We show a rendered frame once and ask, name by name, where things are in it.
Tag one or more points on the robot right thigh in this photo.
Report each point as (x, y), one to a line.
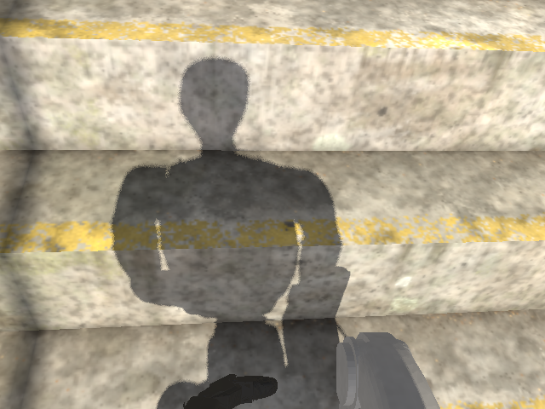
(375, 371)

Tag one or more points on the left robot hand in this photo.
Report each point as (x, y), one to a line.
(231, 391)

